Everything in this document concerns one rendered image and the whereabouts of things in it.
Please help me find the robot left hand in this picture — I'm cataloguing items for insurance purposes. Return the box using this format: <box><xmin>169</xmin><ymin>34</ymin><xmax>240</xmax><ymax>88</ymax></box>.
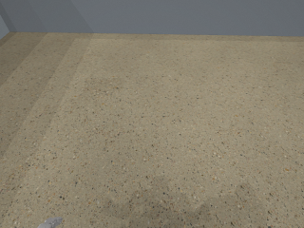
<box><xmin>37</xmin><ymin>217</ymin><xmax>63</xmax><ymax>228</ymax></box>

